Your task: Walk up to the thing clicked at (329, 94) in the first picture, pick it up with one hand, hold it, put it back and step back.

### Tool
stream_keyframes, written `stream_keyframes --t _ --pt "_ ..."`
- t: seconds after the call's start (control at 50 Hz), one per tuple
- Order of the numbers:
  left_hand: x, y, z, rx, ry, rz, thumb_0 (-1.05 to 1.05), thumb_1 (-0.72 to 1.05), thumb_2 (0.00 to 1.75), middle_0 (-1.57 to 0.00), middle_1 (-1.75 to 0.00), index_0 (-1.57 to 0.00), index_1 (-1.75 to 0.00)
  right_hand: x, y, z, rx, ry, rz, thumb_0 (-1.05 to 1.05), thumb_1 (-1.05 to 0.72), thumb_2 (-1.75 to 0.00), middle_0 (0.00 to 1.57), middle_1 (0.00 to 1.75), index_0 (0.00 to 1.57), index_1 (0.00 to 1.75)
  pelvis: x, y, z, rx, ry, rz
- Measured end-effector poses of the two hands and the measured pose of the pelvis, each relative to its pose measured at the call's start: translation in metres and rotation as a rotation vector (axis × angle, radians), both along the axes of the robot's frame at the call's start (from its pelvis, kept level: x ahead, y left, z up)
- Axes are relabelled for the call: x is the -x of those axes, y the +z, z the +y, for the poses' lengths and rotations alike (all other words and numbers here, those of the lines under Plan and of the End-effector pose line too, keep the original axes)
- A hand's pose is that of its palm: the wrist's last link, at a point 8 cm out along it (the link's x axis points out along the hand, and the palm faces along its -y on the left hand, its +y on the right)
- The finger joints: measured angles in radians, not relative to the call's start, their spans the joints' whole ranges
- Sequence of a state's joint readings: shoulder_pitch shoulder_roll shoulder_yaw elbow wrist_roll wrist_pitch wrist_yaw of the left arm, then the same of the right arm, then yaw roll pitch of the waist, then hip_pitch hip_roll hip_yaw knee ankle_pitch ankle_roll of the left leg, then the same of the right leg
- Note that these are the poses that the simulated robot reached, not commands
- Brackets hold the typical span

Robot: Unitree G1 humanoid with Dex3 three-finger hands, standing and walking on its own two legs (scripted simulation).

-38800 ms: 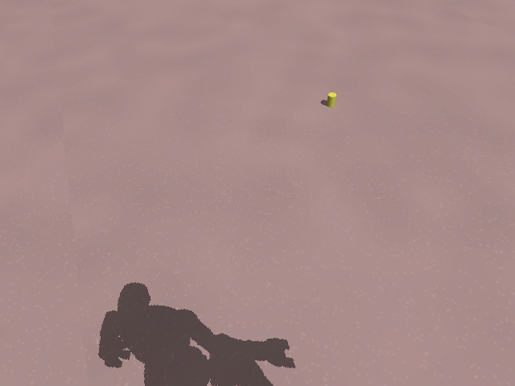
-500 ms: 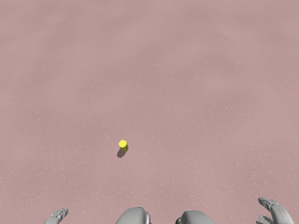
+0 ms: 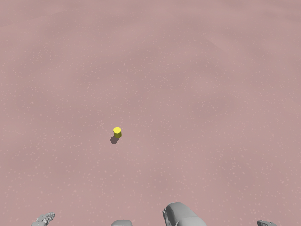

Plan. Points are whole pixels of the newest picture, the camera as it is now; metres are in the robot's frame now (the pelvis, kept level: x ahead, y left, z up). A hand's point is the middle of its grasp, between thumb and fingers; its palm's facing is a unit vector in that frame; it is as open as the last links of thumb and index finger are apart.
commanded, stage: step back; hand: left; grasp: from above
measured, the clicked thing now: (117, 132) +0.74 +0.22 -0.73
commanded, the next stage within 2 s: stand in 1.88 s
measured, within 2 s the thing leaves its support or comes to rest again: neither
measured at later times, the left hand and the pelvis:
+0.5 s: hand out of the picture -0.07 +0.20 -0.13, palm faces -0.04 -0.90 -0.44, open 7.4 cm; pelvis -0.17 -0.06 -0.01, yaw -2 degrees
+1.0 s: hand out of the picture -0.26 +0.16 -0.16, palm faces -0.01 -0.92 -0.39, open 7.4 cm; pelvis -0.32 -0.10 -0.02, yaw -1 degrees
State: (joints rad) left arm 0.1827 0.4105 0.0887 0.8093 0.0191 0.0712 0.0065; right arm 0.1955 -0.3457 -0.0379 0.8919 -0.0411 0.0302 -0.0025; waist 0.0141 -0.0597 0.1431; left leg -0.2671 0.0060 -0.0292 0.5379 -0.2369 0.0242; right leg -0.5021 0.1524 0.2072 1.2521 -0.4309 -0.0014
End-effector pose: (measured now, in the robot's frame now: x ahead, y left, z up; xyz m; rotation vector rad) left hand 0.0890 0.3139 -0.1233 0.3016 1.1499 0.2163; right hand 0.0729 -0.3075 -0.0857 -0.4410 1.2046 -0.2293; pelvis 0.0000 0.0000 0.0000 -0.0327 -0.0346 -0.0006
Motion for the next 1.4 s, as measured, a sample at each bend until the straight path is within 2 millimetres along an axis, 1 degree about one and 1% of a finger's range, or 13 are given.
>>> stream_keyframes --t 0.18,0.28,0.38,0.52,0.6,0.68,0.76,0.86,0.96,1.08,1.18,1.26,1.4 --pt "0.087 -0.01 -0.01 -0.04 -0.04 0.143 0.01 0.9 0.9 -0.2 -0.3 -0.2 -0.3 0.025 -0.003 -0.022 0.0 0.004 -0.142 0.0 -0.9 -0.9 0.2 0.3 0.21 0.3 0.064 -0.01 -0.017 -0.02 -0.068 -0.002" --pt "0.12 -0.006 -0.035 -0.06 -0.065 0.119 0.01 0.91 0.9 -0.2 -0.3 -0.2 -0.3 0.059 -0.027 -0.051 -0.027 -0.012 -0.177 0.0 -0.9 -0.9 0.2 0.3 0.21 0.3 0.106 -0.024 -0.037 -0.018 -0.094 -0.019" --pt "0.16 0.017 -0.059 -0.066 -0.046 0.087 0.01 0.9 0.9 -0.2 -0.3 -0.2 -0.3 0.109 -0.036 -0.065 -0.068 -0.059 -0.117 0.0 -0.91 -0.9 0.2 0.3 0.21 0.3 0.134 -0.013 -0.053 -0.073 -0.081 -0.02" --pt "0.169 0.034 -0.069 -0.108 -0.053 0.004 0.01 0.9 0.9 -0.2 -0.3 -0.2 -0.3 0.187 -0.043 -0.073 -0.075 -0.058 0.003 0.0 -0.91 -0.9 0.2 0.3 0.21 0.3 0.172 -0.006 -0.064 -0.078 -0.027 0.021" --pt "0.171 0.025 -0.07 -0.103 -0.051 -0.083 0.01 0.9 0.9 -0.2 -0.3 -0.2 -0.3 0.221 -0.048 -0.069 -0.061 -0.015 0.071 0.0 -0.91 -0.9 0.2 0.3 0.21 0.3 0.202 -0.015 -0.067 -0.058 0.026 0.022" --pt "0.19 0.006 -0.073 -0.058 -0.038 -0.116 0.01 0.9 0.9 -0.2 -0.3 -0.2 -0.3 0.245 -0.047 -0.062 -0.053 0.008 0.073 0.01 -0.91 -0.9 0.2 0.3 0.21 0.3 0.234 -0.022 -0.069 -0.088 0.04 -0.006" --pt "0.225 0.002 -0.086 -0.007 -0.019 -0.072 0.01 0.9 0.9 -0.2 -0.3 -0.2 -0.3 0.26 -0.032 -0.066 -0.044 0.027 0.029 0.01 -0.9 -0.9 0.2 0.3 0.21 0.3 0.256 -0.014 -0.072 -0.033 0.048 -0.01" --pt "0.275 0.002 -0.097 0.009 -0.007 -0.039 0.01 0.9 0.9 -0.2 -0.3 -0.2 -0.3 0.26 -0.017 -0.082 -0.024 0.046 -0.069 0.0 -0.9 -0.9 0.2 0.3 0.21 0.3 0.283 -0.01 -0.085 -0.019 0.02 0.007" --pt "0.332 -0.004 -0.108 -0.035 -0.012 0.01 0.01 0.9 0.9 -0.2 -0.3 -0.2 -0.3 0.261 -0.025 -0.104 -0.043 0.042 -0.162 0.0 -0.9 -0.9 0.2 0.3 0.21 0.3 0.311 -0.02 -0.1 0.013 -0.014 -0.019" --pt "0.389 0.008 -0.107 -0.068 0.023 0.076 0.01 0.9 0.9 -0.2 -0.3 -0.2 -0.3 0.292 -0.029 -0.107 -0.093 0.01 -0.132 0.0 -0.91 -0.9 0.2 0.3 0.21 0.3 0.324 -0.012 -0.102 -0.02 -0.022 -0.023" --pt "0.401 0.014 -0.084 -0.091 0.045 0.073 0.01 0.9 0.9 -0.2 -0.3 -0.2 -0.3 0.321 -0.039 -0.101 -0.095 0.01 -0.035 0.0 -0.91 -0.9 0.2 0.3 0.21 0.3 0.329 -0.014 -0.089 -0.021 0.015 -0.002" --pt "0.4 0.011 -0.064 -0.098 0.042 0.095 0.01 0.9 0.9 -0.2 -0.3 -0.2 -0.3 0.337 -0.042 -0.084 -0.1 -0.005 0.003 0.0 -0.91 -0.9 0.2 0.3 0.2 0.3 0.331 -0.014 -0.076 -0.064 0.006 -0.006" --pt "0.364 0.018 -0.058 -0.094 -0.016 0.088 0.01 0.9 0.9 -0.2 -0.3 -0.2 -0.3 0.359 -0.032 -0.072 -0.121 -0.06 0.02 0.0 -0.9 -0.9 0.2 0.3 0.21 0.3 0.319 -0.004 -0.078 -0.04 -0.003 0.005"
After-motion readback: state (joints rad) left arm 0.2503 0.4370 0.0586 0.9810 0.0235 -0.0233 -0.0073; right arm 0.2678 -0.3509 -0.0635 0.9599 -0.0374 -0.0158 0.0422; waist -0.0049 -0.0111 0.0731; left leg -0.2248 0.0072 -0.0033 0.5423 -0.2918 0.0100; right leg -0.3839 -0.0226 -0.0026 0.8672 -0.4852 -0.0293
